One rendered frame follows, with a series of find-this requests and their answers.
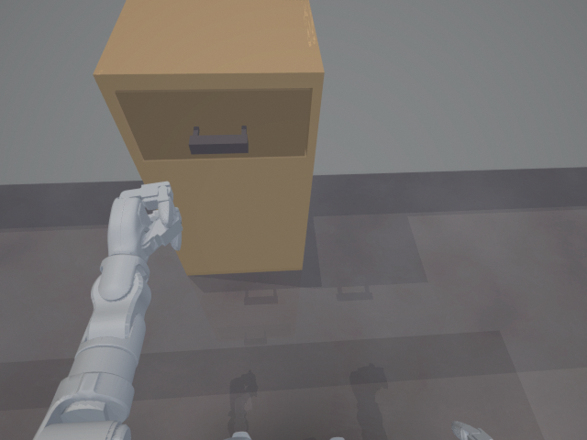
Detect handle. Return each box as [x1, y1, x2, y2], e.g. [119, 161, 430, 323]
[189, 126, 249, 155]

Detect robot left hand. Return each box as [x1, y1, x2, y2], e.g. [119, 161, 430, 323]
[107, 181, 183, 264]

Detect cabinet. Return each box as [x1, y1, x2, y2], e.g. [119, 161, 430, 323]
[93, 0, 325, 276]

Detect left robot upper arm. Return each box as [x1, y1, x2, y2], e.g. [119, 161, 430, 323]
[37, 420, 131, 440]

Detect left robot shin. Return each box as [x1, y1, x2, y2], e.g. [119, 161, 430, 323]
[232, 432, 251, 439]

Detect robot left forearm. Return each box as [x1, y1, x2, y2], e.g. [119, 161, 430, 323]
[33, 254, 151, 440]

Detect drawer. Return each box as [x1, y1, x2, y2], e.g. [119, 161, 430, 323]
[115, 88, 310, 160]

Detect robot right hand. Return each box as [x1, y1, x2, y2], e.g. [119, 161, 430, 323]
[451, 421, 493, 440]

